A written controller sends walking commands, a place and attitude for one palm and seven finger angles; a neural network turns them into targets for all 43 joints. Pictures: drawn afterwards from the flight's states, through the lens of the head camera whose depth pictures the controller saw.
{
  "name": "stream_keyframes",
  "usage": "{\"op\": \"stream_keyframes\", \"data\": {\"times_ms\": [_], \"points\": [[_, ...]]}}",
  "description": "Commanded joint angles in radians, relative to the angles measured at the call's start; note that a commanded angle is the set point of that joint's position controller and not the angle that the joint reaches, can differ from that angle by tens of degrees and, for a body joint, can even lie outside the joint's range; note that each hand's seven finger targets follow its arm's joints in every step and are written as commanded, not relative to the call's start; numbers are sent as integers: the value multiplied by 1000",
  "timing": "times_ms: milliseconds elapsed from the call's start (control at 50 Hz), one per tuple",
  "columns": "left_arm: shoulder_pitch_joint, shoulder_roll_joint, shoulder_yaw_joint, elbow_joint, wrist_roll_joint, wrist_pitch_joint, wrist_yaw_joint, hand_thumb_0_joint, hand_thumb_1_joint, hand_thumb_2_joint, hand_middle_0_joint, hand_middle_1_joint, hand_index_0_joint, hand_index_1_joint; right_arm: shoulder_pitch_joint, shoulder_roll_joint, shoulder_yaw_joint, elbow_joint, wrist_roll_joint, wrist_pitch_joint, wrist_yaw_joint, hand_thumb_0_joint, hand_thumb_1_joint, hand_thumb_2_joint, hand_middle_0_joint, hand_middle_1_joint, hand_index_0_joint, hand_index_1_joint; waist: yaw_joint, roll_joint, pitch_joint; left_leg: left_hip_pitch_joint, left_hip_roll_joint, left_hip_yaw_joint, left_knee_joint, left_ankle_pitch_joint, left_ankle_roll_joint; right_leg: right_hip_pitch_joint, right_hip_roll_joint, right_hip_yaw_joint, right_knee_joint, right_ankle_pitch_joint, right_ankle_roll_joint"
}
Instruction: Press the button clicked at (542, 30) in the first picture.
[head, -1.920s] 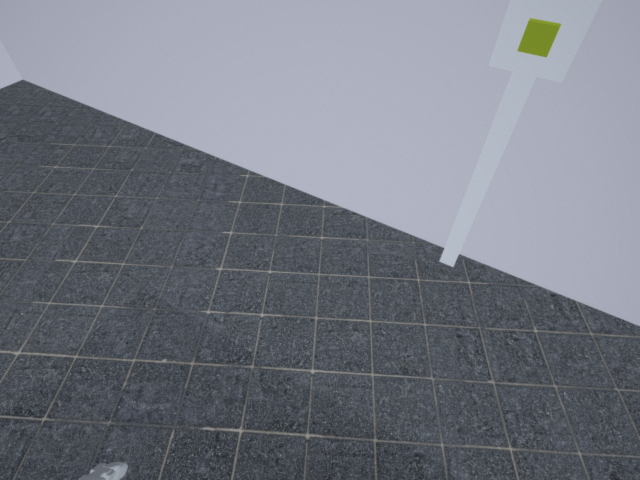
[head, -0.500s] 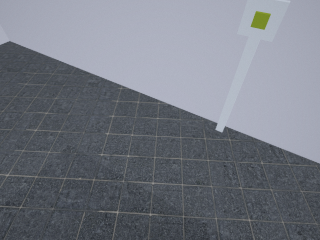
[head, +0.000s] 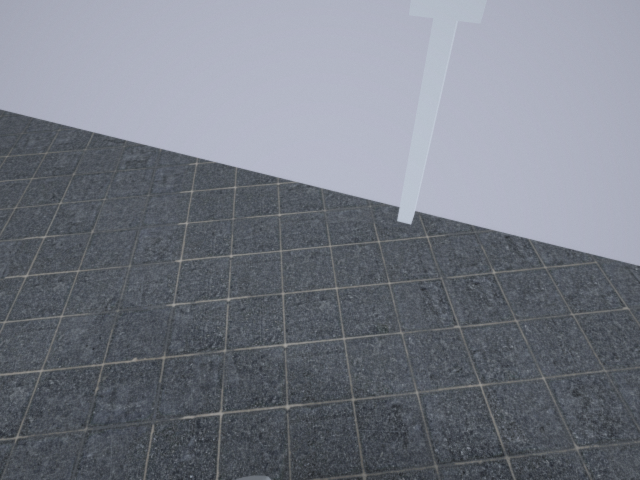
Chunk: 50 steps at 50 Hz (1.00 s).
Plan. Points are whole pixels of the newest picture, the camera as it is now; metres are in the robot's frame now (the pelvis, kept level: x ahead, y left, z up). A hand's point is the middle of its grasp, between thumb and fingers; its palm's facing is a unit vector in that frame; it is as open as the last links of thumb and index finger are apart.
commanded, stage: walk to a spot facing it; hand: left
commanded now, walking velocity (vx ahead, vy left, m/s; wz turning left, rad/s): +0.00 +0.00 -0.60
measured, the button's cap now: out of the picture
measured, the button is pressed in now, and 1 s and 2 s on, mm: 0 0 0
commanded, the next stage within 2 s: turn to face it in 1.18 s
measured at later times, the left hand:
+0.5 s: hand out of the picture +0.11 +0.24 -0.15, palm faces -0.17 -0.96 -0.21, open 7.4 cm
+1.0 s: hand (351, 317) +0.41 -0.01 -0.16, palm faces -0.60 -0.79 -0.17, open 7.4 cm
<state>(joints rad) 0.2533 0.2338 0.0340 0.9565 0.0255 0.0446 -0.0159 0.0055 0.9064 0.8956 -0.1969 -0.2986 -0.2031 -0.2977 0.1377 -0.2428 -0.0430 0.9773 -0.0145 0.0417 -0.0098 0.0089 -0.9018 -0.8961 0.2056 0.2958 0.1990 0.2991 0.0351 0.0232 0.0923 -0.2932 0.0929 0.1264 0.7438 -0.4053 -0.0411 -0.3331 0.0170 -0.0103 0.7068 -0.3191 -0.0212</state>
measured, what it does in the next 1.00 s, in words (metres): walks ahead, turning right: left foot, then right foot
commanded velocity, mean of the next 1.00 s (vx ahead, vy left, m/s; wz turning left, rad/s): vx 0.31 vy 0.00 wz -0.56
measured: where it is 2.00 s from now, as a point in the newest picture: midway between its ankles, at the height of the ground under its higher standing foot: (401, 426)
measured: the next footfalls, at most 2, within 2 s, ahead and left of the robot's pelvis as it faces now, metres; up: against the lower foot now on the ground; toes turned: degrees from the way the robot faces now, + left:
left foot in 0.42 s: +0.07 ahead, +0.14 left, +0.00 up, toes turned -12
right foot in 0.90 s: +0.24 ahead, -0.20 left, +0.00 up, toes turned -39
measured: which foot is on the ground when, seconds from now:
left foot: up 0.00-0.40, down 0.42-0.88, up 0.90-1.00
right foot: down 0.00-0.42, up 0.44-0.88, down 0.90-1.00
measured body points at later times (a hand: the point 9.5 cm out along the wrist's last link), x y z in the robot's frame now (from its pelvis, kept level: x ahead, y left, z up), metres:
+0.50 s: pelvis +0.04 +0.04 +0.02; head +0.04 +0.06 +0.47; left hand +0.12 +0.30 -0.13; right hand +0.06 -0.24 -0.10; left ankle +0.03 +0.15 -0.72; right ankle +0.02 -0.08 -0.67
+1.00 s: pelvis +0.19 -0.07 +0.00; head +0.24 -0.10 +0.44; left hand +0.44 +0.04 -0.14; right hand -0.02 -0.22 -0.14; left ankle +0.14 +0.11 -0.61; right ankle +0.21 -0.17 -0.72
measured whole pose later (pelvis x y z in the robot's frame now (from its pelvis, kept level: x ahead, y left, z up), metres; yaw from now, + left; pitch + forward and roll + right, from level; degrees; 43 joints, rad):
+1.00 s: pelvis +0.19 -0.07 +0.00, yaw -34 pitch -1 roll -1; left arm 0.07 0.22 0.05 0.90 0.01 -0.04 -0.03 0.00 0.91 0.90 -0.19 -0.30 -0.20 -0.30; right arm 0.42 -0.17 -0.04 1.08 -0.01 -0.01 -0.01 0.01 -0.90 -0.90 0.20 0.30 0.20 0.30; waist -0.06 -0.02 0.15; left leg -0.33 0.16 0.08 1.33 -0.44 -0.05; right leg -0.41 0.04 -0.14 0.66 -0.24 -0.10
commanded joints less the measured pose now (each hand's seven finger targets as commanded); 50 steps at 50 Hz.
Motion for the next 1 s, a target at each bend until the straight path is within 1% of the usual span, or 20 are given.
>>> {"op": "stream_keyframes", "data": {"times_ms": [0, 80, 280, 320, 360, 380, 400, 420, 460, 500, 600, 660, 760, 820, 840, 860, 880, 900, 940, 980], "points": [[64, 246, 67, -79, -2, -25, 35, 0, 900, 900, -200, -300, -200, -300, -78, -117, -39, -121, 8, -13, -15, 0, -900, -900, 200, 300, 200, 300, 15, -228, -47, -274, -34, -171, 429, -103, 1, 52, -333, 566, -460, 172, -177], [23, 177, 61, -92, -6, -40, 28, 0, 900, 900, -200, -300, -200, -300, -5, -101, -37, -84, -9, -23, -1, 0, -900, -900, 200, 300, 200, 300, -15, -137, -129, -229, -17, -133, 345, 47, -21, 127, -210, 417, -452, -13, -142], [106, 178, 78, -60, 3, -59, 13, 0, 900, 900, -200, -300, -200, -300, -33, -70, -36, -129, -2, -63, 6, 0, -900, -900, 200, 300, 200, 300, 24, -178, -112, -169, -67, -111, -1, -8, -7, 159, -170, 506, -493, -169, -174], [55, 191, 84, -77, 3, -54, 13, 0, 900, 900, -200, -300, -200, -300, 24, -69, -35, -127, 5, -73, 1, 0, -900, -900, 200, 300, 200, 300, -5, -189, -123, -43, -83, -115, -116, -13, 8, 80, -159, 508, -466, -153, -168], [-18, 171, 83, -98, -3, -47, 8, 0, 900, 900, -200, -300, -200, -300, 152, -77, -37, -90, 9, -85, -9, 0, -900, -900, 200, 300, 200, 300, -71, -148, -126, 257, -89, -105, -330, 85, 22, -142, -73, 439, -364, -197, -106], [-35, 122, 71, -120, -6, -46, 0, 0, 900, 900, -200, -300, -200, -300, 235, -138, -48, -67, 6, -93, -24, 0, -900, -900, 200, 300, 200, 300, -114, 22, -145, 459, 35, -212, -432, -32, 48, -328, 5, 345, -214, -238, -60], [-51, 55, 63, -152, -14, -47, -14, 0, 900, 900, -200, -300, -200, -300, 289, -244, -69, -67, -9, -93, -28, 0, -900, -900, 200, 300, 200, 300, -139, 324, -111, 492, 319, -568, -592, -330, 125, -515, 103, 156, 89, -262, -6], [-115, 98, 74, -181, -4, -56, -20, 0, 900, 900, -200, -300, -200, -300, 258, -259, -65, -83, -5, -90, -27, 0, -900, -900, 200, 300, 200, 300, -131, 226, -16, 307, 439, -650, -660, -410, 187, -510, -1, 98, 236, -197, 16], [-97, 116, 87, -142, 12, -45, -37, 0, 900, 900, -200, -300, -200, -300, 163, -158, -34, -95, -6, -100, -20, 0, -900, -900, 200, 300, 200, 300, -55, 93, 56, 127, 321, -482, -664, -308, 139, -443, -41, 74, 394, -38, 36], [-36, 78, 80, -108, 15, -31, -49, 0, 900, 900, -200, -300, -200, -300, 142, -119, -19, -95, -5, -114, -23, 0, -900, -900, 200, 300, 200, 300, -19, 89, 53, 121, 226, -268, -625, -79, 109, -423, -56, 54, 482, 91, 52], [-104, 31, 56, -121, 14, -25, -49, 0, 900, 900, -200, -300, -200, -300, 295, -76, -5, -27, -1, -135, -31, 0, -900, -900, 200, 300, 200, 300, -49, 105, 29, 299, 200, -92, -525, 435, 108, -509, -80, -4, 482, 145, 65], [-220, 16, 42, -146, 11, -28, -55, 0, 900, 900, -200, -300, -200, -300, 369, -71, -7, 14, -8, -134, -31, 0, -900, -900, 200, 300, 200, 300, -85, 105, 60, 360, 220, -45, -514, 538, 132, -523, -97, -60, 347, 145, 59], [-321, 7, 28, -162, 4, -39, -56, 0, 900, 900, -200, -300, -200, -300, 398, -86, -16, 54, -16, -125, -27, 0, -900, -900, 200, 300, 200, 300, -101, 129, 73, 348, 234, 76, -451, 778, 128, -309, -49, -146, 38, 111, 0], [-123, 52, 47, -103, 6, -55, -46, 0, 900, 900, -200, -300, -200, -300, 344, -139, -31, 47, -7, -125, -26, 0, -900, -900, 200, 300, 200, 300, 6, 150, -70, 355, 232, 148, -175, 1109, 99, -19, 18, -177, -66, 74, -59], [25, 98, 60, -57, 11, -70, -39, 0, 900, 900, -200, -300, -200, -300, 336, -145, -28, 38, -1, -122, -20, 0, -900, -900, 200, 300, 200, 300, 71, 109, -177, 255, 207, 163, 52, 1036, 59, 248, 39, -190, -159, 132, -77], [167, 208, 84, -19, 13, -81, -23, 0, 900, 900, -200, -300, -200, -300, 354, -102, -21, 21, 17, -119, -3, 0, -900, -900, 200, 300, 200, 300, 129, -58, -307, -51, 159, 157, 349, 581, 24, 597, -158, 47, -184, 167, -143], [249, 305, 104, 0, -6, -86, -7, 0, 900, 900, -200, -300, -200, -300, 345, -27, -12, -23, 25, -125, -9, 0, -900, -900, 200, 300, 200, 300, 119, -218, -421, -348, -4, 72, 727, -186, -23, 762, -470, 574, -264, 361, -283], [222, 314, 110, -12, -23, -76, 5, 0, 900, 900, -200, -300, -200, -300, 241, -64, -16, -52, 22, -127, -14, 0, -900, -900, 200, 300, 200, 300, 130, -129, -392, -391, 33, -80, 768, -134, 6, 652, -461, 570, -341, 305, -303], [54, 211, 77, -47, -21, -79, 13, 0, 900, 900, -200, -300, -200, -300, 173, -66, -24, -54, 1, -118, -10, 0, -900, -900, 200, 300, 200, 300, 44, -25, -182, -388, 104, -124, 697, 23, 1, 344, -382, 418, -389, 210, -239], [-49, 151, 61, -62, -7, -93, 21, 0, 900, 900, -200, -300, -200, -300, 240, -25, -18, -18, -12, -87, -6, 0, -900, -900, 200, 300, 200, 300, -46, -17, -118, -271, 120, -106, 562, 54, -9, 110, -306, 255, -425, 216, -198]]}}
